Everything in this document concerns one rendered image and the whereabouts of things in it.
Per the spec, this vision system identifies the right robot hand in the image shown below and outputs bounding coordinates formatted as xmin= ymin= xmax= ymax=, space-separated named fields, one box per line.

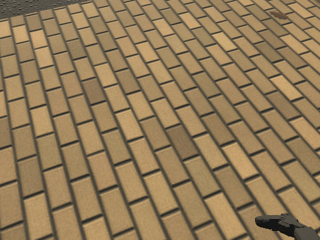
xmin=255 ymin=213 xmax=320 ymax=240

